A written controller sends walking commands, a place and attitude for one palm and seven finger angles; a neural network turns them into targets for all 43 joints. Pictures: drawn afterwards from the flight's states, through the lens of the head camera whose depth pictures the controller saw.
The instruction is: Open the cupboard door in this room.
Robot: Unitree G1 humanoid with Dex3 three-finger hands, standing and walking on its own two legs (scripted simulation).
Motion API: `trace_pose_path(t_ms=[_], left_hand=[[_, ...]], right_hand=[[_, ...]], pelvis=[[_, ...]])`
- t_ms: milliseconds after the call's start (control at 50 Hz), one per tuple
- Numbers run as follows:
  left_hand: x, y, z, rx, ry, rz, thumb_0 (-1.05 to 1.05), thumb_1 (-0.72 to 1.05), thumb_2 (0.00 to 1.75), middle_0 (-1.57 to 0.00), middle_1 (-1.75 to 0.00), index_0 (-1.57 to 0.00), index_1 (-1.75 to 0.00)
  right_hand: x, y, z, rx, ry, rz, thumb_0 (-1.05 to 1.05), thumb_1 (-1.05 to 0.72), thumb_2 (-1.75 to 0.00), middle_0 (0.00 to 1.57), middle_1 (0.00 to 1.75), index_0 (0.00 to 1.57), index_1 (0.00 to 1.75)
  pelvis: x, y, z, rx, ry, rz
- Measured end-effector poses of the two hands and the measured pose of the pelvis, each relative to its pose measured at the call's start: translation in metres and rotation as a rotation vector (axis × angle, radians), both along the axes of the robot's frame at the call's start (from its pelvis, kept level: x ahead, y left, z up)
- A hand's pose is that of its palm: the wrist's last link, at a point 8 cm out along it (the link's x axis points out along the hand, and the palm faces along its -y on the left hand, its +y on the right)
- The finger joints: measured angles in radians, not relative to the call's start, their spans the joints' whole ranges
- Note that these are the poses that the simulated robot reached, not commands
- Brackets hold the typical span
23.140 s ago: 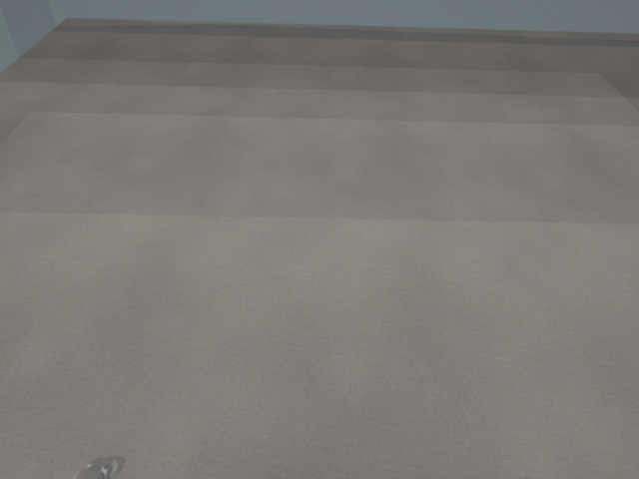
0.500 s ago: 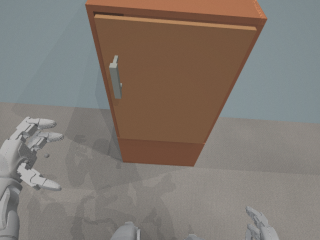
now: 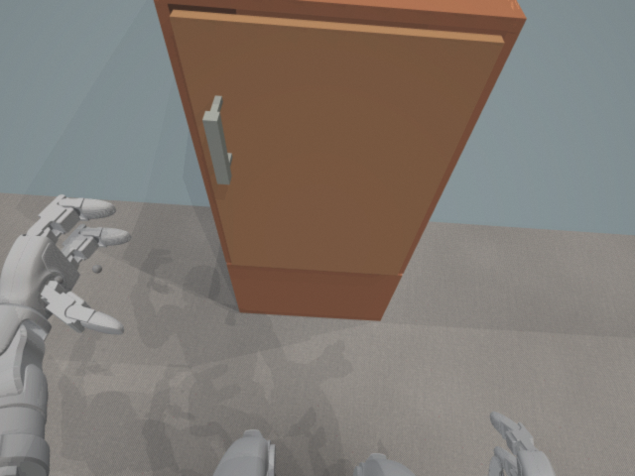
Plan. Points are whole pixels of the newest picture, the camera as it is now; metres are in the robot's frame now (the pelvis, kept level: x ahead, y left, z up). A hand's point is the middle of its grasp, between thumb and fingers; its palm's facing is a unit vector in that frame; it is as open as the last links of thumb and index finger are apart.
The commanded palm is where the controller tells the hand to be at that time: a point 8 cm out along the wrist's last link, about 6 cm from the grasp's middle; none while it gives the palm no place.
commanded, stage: move the hooked fingers beside the handle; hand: left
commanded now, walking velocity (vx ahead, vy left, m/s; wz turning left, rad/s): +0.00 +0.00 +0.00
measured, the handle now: (221, 141) +0.57 +0.18 +0.06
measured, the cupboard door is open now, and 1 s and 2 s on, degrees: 0 0 0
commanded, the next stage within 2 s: none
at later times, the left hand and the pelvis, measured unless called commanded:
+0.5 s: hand (132, 227) +0.40 +0.26 +0.06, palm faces -0.02 -1.00 -0.01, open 14.0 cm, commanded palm +0.38 +0.31 +0.06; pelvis +0.01 +0.01 +0.00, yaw -1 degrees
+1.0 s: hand (161, 189) +0.47 +0.24 +0.05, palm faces +0.00 -1.00 +0.00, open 14.0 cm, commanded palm +0.45 +0.29 +0.06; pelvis +0.00 +0.01 -0.01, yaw -2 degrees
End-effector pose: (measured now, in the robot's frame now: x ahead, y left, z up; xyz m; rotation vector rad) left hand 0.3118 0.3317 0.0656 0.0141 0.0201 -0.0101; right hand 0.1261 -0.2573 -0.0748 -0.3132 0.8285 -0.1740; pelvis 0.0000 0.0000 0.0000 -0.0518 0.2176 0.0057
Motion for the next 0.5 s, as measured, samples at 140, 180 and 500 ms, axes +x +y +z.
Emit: trace_pose_path(t_ms=[140,180,500], left_hand=[[0.025,-0.003,-0.002,-0.003,0.015,0.002,-0.01,-0.50,0.30,-0.30,-1.20,-0.30,-1.20],[0.030,-0.004,-0.002,-0.003,0.011,0.005,-0.01,-0.50,0.30,-0.30,-1.20,-0.30,-1.20],[0.065,-0.019,-0.006,-0.008,0.004,-0.006,-0.01,-0.50,0.30,-0.30,-1.20,-0.30,-1.20]], right_hand=[[-0.019,-0.004,-0.004,0.002,0.060,-0.048,0.01,-0.91,-0.89,0.21,0.30,0.21,0.30],[-0.024,-0.003,-0.005,0.004,0.081,-0.059,0.01,-0.91,-0.89,0.21,0.30,0.21,0.30],[-0.036,0.007,-0.013,0.009,0.170,-0.085,0.01,-0.91,-0.89,0.21,0.30,0.21,0.30]], pelvis=[[0.004,0.002,0.000,0.003,0.021,-0.015],[0.005,0.003,0.000,0.004,0.026,-0.018],[0.008,0.013,-0.001,-0.001,0.051,-0.014]])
